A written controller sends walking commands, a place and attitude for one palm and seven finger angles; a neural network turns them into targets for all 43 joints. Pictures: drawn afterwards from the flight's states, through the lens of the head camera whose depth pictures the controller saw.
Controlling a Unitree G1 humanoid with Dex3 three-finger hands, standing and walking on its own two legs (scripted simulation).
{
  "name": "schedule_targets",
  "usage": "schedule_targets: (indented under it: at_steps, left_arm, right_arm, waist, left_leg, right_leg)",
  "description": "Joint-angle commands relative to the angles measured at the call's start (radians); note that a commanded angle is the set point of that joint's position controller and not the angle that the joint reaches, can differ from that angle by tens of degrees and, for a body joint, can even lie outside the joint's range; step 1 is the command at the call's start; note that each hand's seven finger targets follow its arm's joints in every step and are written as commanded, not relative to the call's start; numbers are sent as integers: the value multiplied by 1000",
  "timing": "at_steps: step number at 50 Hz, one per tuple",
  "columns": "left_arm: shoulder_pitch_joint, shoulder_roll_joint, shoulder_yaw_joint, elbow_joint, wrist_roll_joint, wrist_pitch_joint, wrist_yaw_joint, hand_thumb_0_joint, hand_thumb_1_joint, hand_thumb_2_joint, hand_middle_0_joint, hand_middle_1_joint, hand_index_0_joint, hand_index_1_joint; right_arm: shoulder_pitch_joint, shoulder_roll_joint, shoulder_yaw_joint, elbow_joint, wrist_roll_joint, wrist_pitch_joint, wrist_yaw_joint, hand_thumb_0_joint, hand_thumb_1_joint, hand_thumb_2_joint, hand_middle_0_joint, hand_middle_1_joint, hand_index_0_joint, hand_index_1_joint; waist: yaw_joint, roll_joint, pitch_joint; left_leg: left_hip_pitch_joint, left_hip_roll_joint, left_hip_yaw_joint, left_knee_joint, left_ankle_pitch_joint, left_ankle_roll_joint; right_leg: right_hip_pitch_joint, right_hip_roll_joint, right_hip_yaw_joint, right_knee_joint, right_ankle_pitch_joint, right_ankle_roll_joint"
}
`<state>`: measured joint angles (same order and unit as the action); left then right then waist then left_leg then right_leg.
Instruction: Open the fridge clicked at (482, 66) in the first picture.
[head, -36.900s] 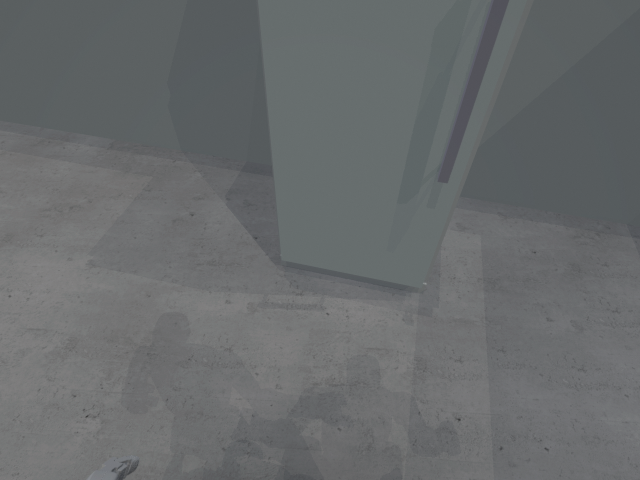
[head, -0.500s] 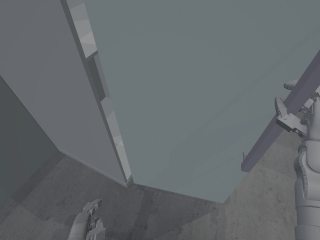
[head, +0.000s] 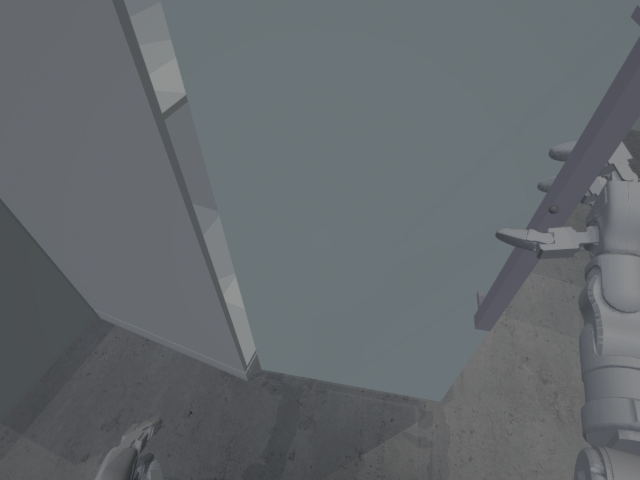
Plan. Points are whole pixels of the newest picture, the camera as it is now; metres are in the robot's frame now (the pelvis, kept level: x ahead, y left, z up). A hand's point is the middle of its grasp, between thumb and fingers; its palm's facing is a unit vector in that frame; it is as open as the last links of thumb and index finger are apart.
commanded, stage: loosen the grip on the handle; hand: right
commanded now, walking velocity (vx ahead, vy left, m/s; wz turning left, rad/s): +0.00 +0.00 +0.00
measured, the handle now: (538, 216) +0.44 -0.24 +0.12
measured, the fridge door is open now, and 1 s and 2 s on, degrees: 78 74 74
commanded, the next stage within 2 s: slip the hand off the handle in 0.24 s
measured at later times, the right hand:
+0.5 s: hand (582, 205) +0.42 -0.27 +0.16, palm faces +0.26 +0.94 -0.22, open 14.7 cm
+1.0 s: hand out of the picture +0.39 -0.33 +0.16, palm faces +0.26 +0.94 -0.20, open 14.7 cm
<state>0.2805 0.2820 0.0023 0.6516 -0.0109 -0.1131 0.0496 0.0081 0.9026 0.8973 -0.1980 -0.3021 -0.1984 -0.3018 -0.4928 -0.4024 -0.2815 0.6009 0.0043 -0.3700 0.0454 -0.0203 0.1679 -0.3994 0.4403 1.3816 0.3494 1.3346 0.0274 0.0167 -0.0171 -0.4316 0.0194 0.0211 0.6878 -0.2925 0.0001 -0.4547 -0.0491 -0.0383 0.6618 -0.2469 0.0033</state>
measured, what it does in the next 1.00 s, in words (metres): stands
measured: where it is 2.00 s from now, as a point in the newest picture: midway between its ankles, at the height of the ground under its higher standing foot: outside the picture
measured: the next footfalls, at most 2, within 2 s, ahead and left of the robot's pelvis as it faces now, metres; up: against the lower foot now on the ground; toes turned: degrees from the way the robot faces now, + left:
none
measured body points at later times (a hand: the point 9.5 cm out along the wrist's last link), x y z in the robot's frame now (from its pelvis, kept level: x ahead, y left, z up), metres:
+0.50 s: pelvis +0.05 -0.01 +0.00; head +0.08 -0.01 +0.45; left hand +0.19 +0.24 -0.10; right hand +0.40 -0.32 +0.17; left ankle +0.04 +0.12 -0.72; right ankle +0.06 -0.13 -0.72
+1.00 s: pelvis +0.04 -0.02 -0.01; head +0.07 -0.04 +0.44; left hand +0.19 +0.22 -0.10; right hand +0.37 -0.38 +0.17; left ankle +0.04 +0.12 -0.72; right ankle +0.06 -0.13 -0.72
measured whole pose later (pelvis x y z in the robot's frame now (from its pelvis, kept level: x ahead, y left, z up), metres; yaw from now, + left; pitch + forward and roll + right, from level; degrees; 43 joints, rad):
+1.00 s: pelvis +0.04 -0.02 -0.01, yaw +0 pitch +6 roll +2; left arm 0.27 0.24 -0.04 0.61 -0.02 -0.08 0.09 0.01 0.90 0.90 -0.20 -0.30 -0.20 -0.30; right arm -0.34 -0.49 -0.45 0.45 0.16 -0.28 0.26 -0.01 0.56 -0.20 0.26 1.15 0.25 1.15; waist -0.02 -0.01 -0.07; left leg -0.46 0.02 0.03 0.71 -0.35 -0.03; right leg -0.53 -0.03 0.00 0.77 -0.35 -0.01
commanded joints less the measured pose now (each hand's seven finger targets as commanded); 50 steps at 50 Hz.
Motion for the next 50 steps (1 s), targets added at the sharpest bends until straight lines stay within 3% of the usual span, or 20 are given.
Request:
schedule_targets:
  at_steps: [1, 2, 3, 6, 9, 10, 15, 16, 17, 20, 23, 25, 27, 30, 32, 37, 42, 46, 49, 50]
  left_arm:
    - [-72, 125, 45, -134, -14, -55, 18, 0, 900, 900, -200, -300, -200, -300]
    - [-74, 122, 41, -131, -16, -56, 23, 0, 900, 900, -200, -300, -200, -300]
    - [-64, 124, 46, -128, -14, -54, 25, 0, 900, 900, -200, -300, -200, -300]
    - [-72, 122, 39, -134, -14, -52, 31, 0, 900, 900, -200, -300, -200, -300]
    - [-63, 124, 38, -125, -16, -52, 35, 0, 900, 900, -200, -300, -200, -300]
    - [-54, 124, 39, -122, -13, -52, 37, 0, 900, 900, -200, -300, -200, -300]
    - [-33, 115, 44, -139, -5, -44, 28, 0, 900, 900, -200, -300, -200, -300]
    - [-29, 114, 47, -139, -7, -42, 24, 0, 900, 900, -200, -300, -200, -300]
    - [-21, 119, 44, -125, -4, -37, 27, 0, 900, 900, -200, -300, -200, -300]
    - [-14, 115, 48, -135, -1, -27, 29, 0, 900, 900, -200, -300, -200, -300]
    - [-14, 107, 52, -143, 0, -25, 24, 0, 900, 900, -200, -300, -200, -300]
    - [-11, 105, 51, -145, -1, -25, 24, 0, 900, 900, -200, -300, -200, -300]
    - [-12, 112, 53, -140, -5, -20, 25, 0, 900, 900, -200, -300, -200, -300]
    - [-23, 110, 47, -152, -12, -18, 30, 0, 900, 900, -200, -300, -200, -300]
    - [-23, 113, 47, -150, -14, -15, 33, 0, 900, 900, -200, -300, -200, -300]
    - [-26, 111, 42, -159, -7, -20, 34, 0, 900, 900, -200, -300, -200, -300]
    - [-26, 120, 34, -147, -7, -13, 45, 0, 900, 900, -200, -300, -200, -300]
    - [-30, 124, 28, -152, -8, -12, 53, 0, 900, 900, -200, -300, -200, -300]
    - [-41, 117, 26, -167, -12, -21, 49, 0, 900, 900, -200, -300, -200, -300]
    - [-36, 116, 29, -173, -11, -24, 48, 0, 900, 900, -200, -300, -200, -300]
  right_arm:
    - [-479, -283, -46, -225, 30, -80, 26, 0, 550, -200, 343, 1267, 343, 1267]
    - [-479, -270, -34, -218, 44, -72, 34, 0, 550, -200, 330, 1250, 330, 1250]
    - [-361, -326, -117, -178, 61, -61, 42, 0, 550, -200, 317, 1233, 317, 1233]
    - [-368, -305, -106, -237, 94, -55, 64, 0, 550, -200, 277, 1183, 277, 1183]
    - [-304, -307, -143, -231, 128, -27, 76, 0, 550, -200, 250, 1150, 250, 1150]
    - [-299, -312, -155, -238, 135, -25, 77, 0, 550, -200, 250, 1150, 250, 1150]
    - [-198, -271, -157, -322, 127, 1, 74, 0, 550, -200, 250, 1150, 250, 1150]
    - [-173, -279, -170, -337, 121, 6, 72, 0, 550, -200, 250, 1150, 250, 1150]
    - [-273, -320, -183, -352, 110, 4, 64, 0, 550, -200, 250, 1150, 250, 1150]
    - [-230, -339, -208, -373, 99, -4, 72, 0, 550, -200, 250, 1150, 250, 1150]
    - [-167, -312, -202, -429, 111, -18, 101, 0, 550, -200, 250, 1150, 250, 1150]
    - [-161, -279, -174, -460, 129, -21, 123, 0, 550, -200, 250, 1150, 250, 1150]
    - [-122, -305, -200, -442, 138, -5, 142, 0, 550, -200, 250, 1150, 250, 1150]
    - [-119, -265, -164, -455, 156, 21, 167, 0, 550, -200, 250, 1150, 250, 1150]
    - [-122, -273, -170, -441, 159, 41, 176, 0, 550, -200, 250, 1150, 250, 1150]
    - [-131, -273, -170, -498, 163, 35, 177, 0, 550, -200, 250, 1150, 250, 1150]
    - [-153, -357, -250, -397, 166, 29, 180, 0, 550, -200, 250, 1150, 250, 1150]
    - [-202, -392, -256, -372, 166, 20, 207, 0, 550, -200, 250, 1150, 250, 1150]
    - [-171, -308, -177, -388, 182, 15, 240, 0, 550, -200, 250, 1150, 250, 1150]
    - [-145, -303, -181, -404, 193, 10, 245, 0, 550, -200, 250, 1150, 250, 1150]
  waist:
    - [3, -45, -242]
    - [6, -53, -231]
    - [-27, -22, -230]
    - [-20, -4, -246]
    - [-28, -4, -228]
    - [-28, 25, -233]
    - [-48, 2, -314]
    - [-51, -18, -327]
    - [-24, -18, -319]
    - [-32, -7, -342]
    - [-52, -87, -412]
    - [-42, -95, -412]
    - [-44, -94, -383]
    - [-38, -111, -331]
    - [-36, -104, -314]
    - [-42, -132, -340]
    - [-40, -71, -294]
    - [-38, -116, -315]
    - [-37, -167, -309]
    - [-41, -148, -323]
  left_leg:
    - [4, -20, -52, -198, -236, 14]
    - [8, -17, -61, -205, -241, 12]
    - [43, -12, -76, -214, -250, 13]
    - [72, -7, -87, -205, -180, 7]
    - [73, -10, -75, -190, -84, 5]
    - [91, -9, -72, -181, -43, 4]
    - [124, -24, -23, -102, 222, 5]
    - [116, -26, -21, -93, 249, 5]
    - [95, -28, -18, -89, 262, 2]
    - [109, -36, -11, -74, 285, 6]
    - [118, -44, -2, -51, 350, 16]
    - [107, -51, 7, -46, 375, 18]
    - [87, -52, 9, -49, 363, 17]
    - [60, -55, 21, -54, 329, 21]
    - [40, -55, 24, -57, 305, 21]
    - [17, -59, 34, -44, 268, 27]
    - [12, -58, 29, -54, 195, 27]
    - [1, -57, 24, -56, 152, 30]
    - [-28, -60, 28, -60, 102, 31]
    - [-12, -64, 32, -59, 104, 35]
  right_leg:
    - [89, 63, -10, -92, -206, -33]
    - [79, 64, -15, -85, -204, -33]
    - [51, 65, -10, -80, -184, -32]
    - [39, 61, -7, -68, -122, -38]
    - [42, 59, -7, -58, -60, -35]
    - [35, 59, -4, -51, -34, -37]
    - [85, 62, -8, -34, 132, -37]
    - [98, 62, -9, -28, 152, -36]
    - [103, 59, -7, -22, 161, -38]
    - [107, 56, -3, -12, 192, -40]
    - [173, 54, 4, -3, 285, -32]
    - [197, 52, 9, 9, 335, -33]
    - [193, 46, 16, 4, 331, -28]
    - [188, 44, 24, -2, 328, -24]
    - [191, 42, 34, -7, 311, -19]
    - [227, 40, 60, -5, 336, -6]
    - [150, 44, 59, -14, 206, -9]
    - [144, 46, 63, -14, 165, -9]
    - [160, 45, 69, -18, 122, -7]
    - [160, 45, 74, -14, 129, -7]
